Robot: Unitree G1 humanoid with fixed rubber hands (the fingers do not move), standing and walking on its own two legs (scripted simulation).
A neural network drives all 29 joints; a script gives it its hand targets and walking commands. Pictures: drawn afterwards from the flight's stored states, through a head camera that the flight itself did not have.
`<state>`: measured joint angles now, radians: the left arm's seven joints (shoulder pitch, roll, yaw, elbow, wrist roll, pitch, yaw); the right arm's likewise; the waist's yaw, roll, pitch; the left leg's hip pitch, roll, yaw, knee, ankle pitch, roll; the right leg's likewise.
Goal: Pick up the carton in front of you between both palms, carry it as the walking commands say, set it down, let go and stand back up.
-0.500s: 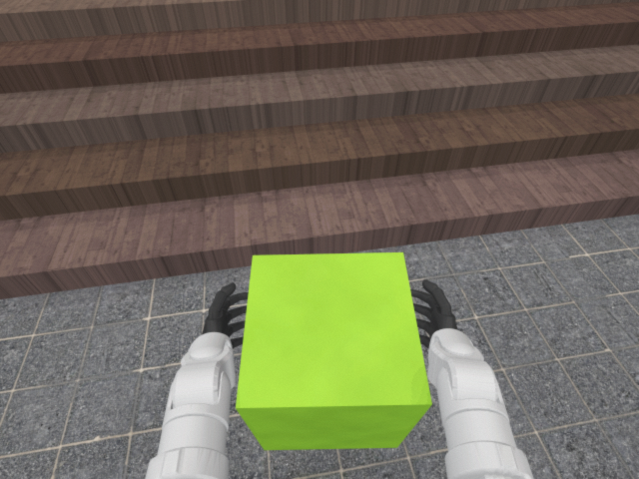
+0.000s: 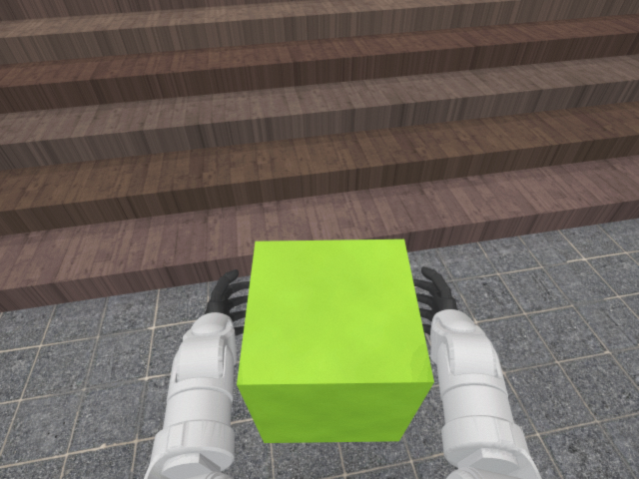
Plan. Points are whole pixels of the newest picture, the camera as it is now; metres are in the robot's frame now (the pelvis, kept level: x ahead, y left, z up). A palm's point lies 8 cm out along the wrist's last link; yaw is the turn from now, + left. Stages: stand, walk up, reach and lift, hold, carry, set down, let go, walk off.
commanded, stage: reach and lift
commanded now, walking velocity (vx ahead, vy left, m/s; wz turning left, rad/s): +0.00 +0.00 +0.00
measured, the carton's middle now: (330, 346) +0.31 +0.00 -0.04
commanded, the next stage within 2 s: hold in 0.58 s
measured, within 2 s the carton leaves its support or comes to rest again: neither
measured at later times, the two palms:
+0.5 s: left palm (217, 320) +0.30 +0.15 +0.04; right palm (443, 316) +0.30 -0.15 +0.04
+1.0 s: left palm (215, 325) +0.29 +0.15 +0.05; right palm (449, 321) +0.29 -0.15 +0.05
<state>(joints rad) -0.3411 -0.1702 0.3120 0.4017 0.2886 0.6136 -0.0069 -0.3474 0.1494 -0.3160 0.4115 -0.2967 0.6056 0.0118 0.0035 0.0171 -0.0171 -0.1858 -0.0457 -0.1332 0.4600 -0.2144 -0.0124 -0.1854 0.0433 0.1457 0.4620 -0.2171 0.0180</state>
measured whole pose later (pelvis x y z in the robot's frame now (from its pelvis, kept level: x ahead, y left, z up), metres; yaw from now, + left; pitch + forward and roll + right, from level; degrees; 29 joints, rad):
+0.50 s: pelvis +0.02 +0.00 +0.01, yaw +0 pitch -5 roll +0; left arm -0.25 -0.15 0.23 0.29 0.27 0.68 -0.01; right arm -0.26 0.15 -0.24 0.29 -0.28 0.68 0.00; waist 0.00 0.01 -0.01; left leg -0.10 -0.04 -0.13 0.39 -0.21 -0.01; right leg -0.09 0.04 0.14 0.38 -0.20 0.01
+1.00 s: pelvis +0.00 +0.00 +0.00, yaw +0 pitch -7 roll +0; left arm -0.27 -0.15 0.23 0.25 0.27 0.76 -0.02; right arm -0.27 0.15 -0.24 0.24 -0.28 0.76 0.01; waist 0.00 0.01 0.02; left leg -0.06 -0.04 -0.13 0.38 -0.19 -0.01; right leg -0.06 0.04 0.14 0.38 -0.19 0.01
